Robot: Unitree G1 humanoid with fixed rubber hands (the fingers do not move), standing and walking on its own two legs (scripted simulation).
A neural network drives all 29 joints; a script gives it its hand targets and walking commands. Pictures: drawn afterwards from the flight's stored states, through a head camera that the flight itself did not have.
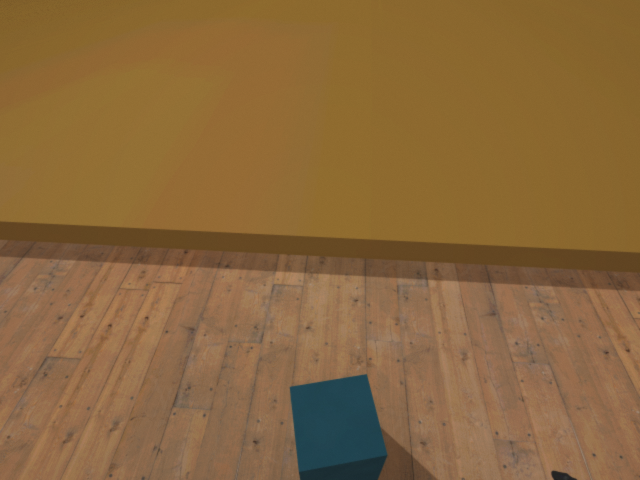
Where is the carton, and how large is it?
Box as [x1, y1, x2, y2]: [290, 374, 386, 479]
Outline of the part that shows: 366,374 290,387 300,479 377,479 386,457 386,451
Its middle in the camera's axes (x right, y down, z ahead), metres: +0.03 +0.54 +1.05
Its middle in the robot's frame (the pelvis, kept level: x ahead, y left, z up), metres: +0.39 -0.02 -0.66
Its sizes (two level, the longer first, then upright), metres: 0.210 0.200 0.250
